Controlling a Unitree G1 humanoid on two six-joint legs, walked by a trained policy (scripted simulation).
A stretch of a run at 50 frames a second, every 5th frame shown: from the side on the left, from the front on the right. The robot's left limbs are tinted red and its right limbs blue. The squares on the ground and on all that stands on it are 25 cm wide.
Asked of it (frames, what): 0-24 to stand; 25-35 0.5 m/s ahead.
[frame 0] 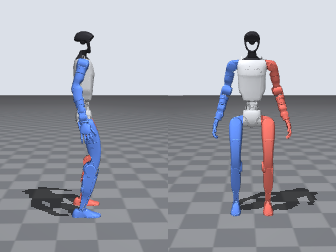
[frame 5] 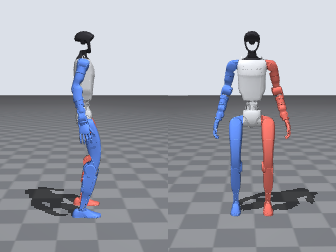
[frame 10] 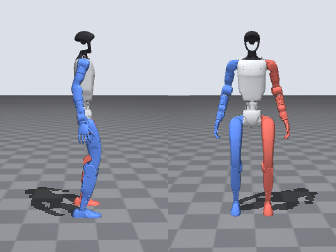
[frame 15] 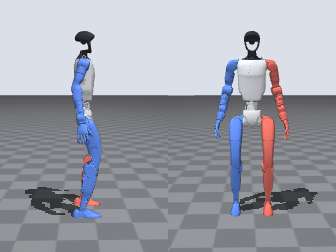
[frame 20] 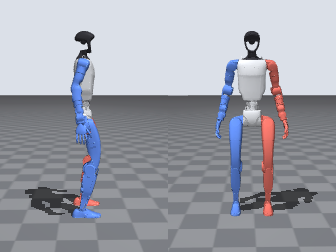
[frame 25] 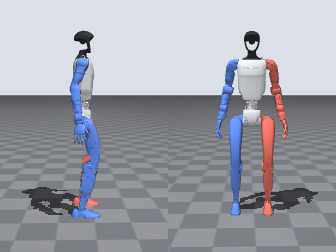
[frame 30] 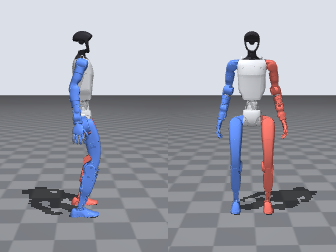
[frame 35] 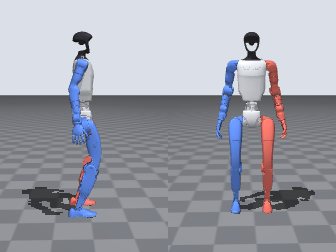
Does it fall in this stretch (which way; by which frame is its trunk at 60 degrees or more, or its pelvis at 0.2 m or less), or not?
no
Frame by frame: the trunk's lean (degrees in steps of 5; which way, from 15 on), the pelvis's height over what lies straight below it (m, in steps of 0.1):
0: 0, 0.8
5: 0, 0.8
10: 0, 0.8
15: 0, 0.8
20: 0, 0.8
25: 0, 0.8
30: 0, 0.8
35: 0, 0.8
